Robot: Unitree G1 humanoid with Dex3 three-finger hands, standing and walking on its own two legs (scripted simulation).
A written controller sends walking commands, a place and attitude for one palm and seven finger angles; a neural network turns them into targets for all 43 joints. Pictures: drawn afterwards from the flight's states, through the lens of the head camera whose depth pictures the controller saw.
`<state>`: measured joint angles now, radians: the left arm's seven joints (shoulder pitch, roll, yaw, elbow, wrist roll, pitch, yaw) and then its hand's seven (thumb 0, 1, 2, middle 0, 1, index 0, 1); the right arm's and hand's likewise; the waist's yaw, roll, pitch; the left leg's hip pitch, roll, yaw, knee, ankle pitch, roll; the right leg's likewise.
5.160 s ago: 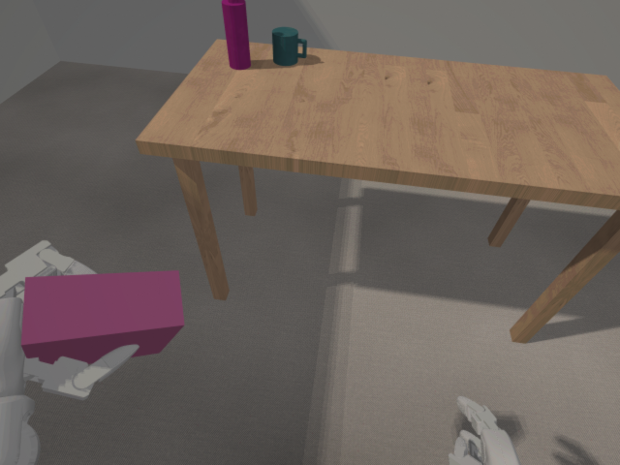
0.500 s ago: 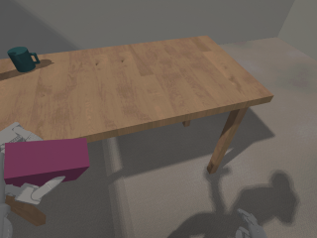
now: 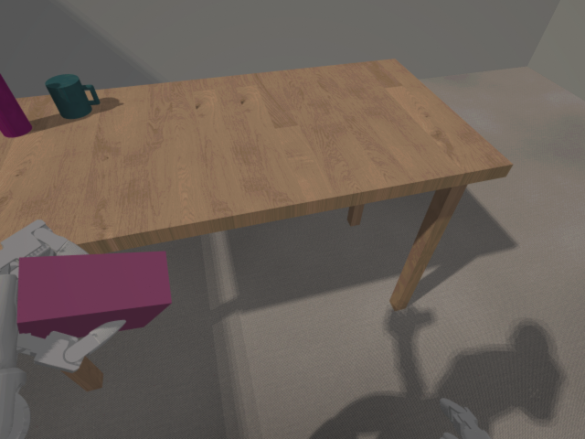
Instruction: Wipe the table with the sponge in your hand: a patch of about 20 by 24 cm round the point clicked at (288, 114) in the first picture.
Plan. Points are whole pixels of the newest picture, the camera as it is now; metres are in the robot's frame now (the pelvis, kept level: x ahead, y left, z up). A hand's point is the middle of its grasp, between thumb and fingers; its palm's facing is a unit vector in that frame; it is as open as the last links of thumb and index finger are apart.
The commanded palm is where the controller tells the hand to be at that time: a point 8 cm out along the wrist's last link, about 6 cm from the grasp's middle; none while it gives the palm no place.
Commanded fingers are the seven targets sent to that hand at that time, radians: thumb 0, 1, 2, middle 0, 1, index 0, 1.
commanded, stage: come to a stop and stand still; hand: left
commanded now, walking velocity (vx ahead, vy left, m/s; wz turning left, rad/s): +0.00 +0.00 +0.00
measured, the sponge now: (114, 296) +0.23 +0.21 +0.15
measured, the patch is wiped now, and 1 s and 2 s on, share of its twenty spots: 0.00 0.00 0.00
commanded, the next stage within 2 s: look again from close up in 0.36 s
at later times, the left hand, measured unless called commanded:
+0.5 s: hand (24, 297) +0.20 +0.27 +0.18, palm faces +0.45 -0.73 -0.51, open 9.3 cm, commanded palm +0.14 +0.29 +0.18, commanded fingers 0.00 0.10 1.30 -1.20 -1.60 -1.20 -1.60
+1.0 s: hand (24, 265) +0.24 +0.29 +0.18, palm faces +0.43 -0.84 -0.32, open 9.3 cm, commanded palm +0.19 +0.32 +0.18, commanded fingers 0.00 0.10 1.30 -1.20 -1.60 -1.20 -1.60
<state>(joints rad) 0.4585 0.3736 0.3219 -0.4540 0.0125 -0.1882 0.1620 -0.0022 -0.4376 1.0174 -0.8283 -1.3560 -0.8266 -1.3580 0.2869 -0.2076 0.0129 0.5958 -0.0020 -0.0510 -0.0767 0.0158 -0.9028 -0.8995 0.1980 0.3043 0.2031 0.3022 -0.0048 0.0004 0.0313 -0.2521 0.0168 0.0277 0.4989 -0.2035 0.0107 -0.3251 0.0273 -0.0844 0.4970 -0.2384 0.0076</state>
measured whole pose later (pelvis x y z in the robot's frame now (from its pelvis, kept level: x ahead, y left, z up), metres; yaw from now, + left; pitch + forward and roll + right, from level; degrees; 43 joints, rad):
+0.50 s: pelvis -0.02 +0.00 -0.01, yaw +1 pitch -3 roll +1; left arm 0.32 0.46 0.39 -0.38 0.05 -0.24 0.11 0.00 -0.44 1.02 -0.83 -1.36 -0.83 -1.36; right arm 0.26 -0.18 0.01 0.61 -0.01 -0.11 -0.07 0.01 -0.90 -0.90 0.20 0.30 0.20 0.30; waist 0.05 -0.01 0.06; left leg -0.29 0.01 0.03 0.58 -0.25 0.01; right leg -0.35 0.03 -0.06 0.50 -0.09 -0.03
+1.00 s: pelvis +0.02 +0.04 +0.00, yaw -2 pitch -2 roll -1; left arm 0.35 0.33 0.37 -0.41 -0.01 -0.27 0.09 0.00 -0.44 1.02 -0.83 -1.36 -0.83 -1.36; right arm 0.28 -0.21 0.03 0.58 -0.01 -0.18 0.00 0.02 -0.90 -0.90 0.20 0.30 0.20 0.30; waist 0.06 -0.03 0.01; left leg -0.22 -0.02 0.04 0.56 -0.35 0.05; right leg -0.30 0.03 0.00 0.49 -0.21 -0.03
